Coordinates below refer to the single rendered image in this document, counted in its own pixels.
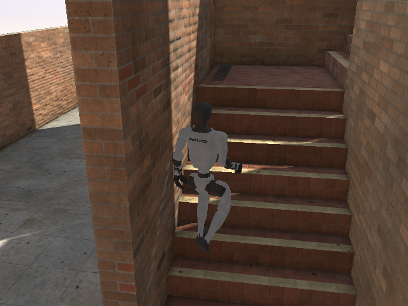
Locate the robot left thigh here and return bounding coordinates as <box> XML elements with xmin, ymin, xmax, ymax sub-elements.
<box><xmin>186</xmin><ymin>173</ymin><xmax>210</xmax><ymax>205</ymax></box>

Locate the left robot forearm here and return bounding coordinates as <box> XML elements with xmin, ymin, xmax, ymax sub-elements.
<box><xmin>172</xmin><ymin>156</ymin><xmax>182</xmax><ymax>176</ymax></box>

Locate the robot right hand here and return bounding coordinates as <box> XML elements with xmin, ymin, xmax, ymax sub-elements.
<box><xmin>235</xmin><ymin>162</ymin><xmax>242</xmax><ymax>173</ymax></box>

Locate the right robot forearm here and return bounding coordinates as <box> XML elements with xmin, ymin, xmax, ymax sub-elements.
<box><xmin>224</xmin><ymin>157</ymin><xmax>238</xmax><ymax>170</ymax></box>

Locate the right robot upper arm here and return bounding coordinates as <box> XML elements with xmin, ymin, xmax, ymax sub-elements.
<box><xmin>214</xmin><ymin>131</ymin><xmax>228</xmax><ymax>166</ymax></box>

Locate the robot left hand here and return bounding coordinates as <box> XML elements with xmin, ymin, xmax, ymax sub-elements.
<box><xmin>173</xmin><ymin>173</ymin><xmax>187</xmax><ymax>189</ymax></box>

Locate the left robot shin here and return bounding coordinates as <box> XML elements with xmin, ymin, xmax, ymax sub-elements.
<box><xmin>197</xmin><ymin>194</ymin><xmax>208</xmax><ymax>237</ymax></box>

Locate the left robot upper arm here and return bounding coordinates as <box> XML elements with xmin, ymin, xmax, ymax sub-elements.
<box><xmin>173</xmin><ymin>127</ymin><xmax>191</xmax><ymax>161</ymax></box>

